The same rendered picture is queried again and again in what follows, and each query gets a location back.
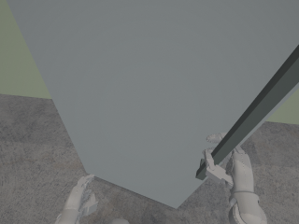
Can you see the handle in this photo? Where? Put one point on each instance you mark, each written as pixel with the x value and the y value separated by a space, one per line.
pixel 286 77

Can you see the right robot hand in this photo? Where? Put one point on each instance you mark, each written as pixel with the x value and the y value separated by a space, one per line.
pixel 237 165

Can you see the fridge door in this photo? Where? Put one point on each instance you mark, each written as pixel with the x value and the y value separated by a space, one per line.
pixel 141 84

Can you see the right robot forearm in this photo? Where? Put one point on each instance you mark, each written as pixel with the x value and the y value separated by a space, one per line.
pixel 245 208

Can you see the left robot hand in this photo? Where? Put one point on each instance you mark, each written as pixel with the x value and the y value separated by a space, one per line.
pixel 78 195

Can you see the left robot forearm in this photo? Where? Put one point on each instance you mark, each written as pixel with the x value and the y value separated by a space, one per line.
pixel 68 216

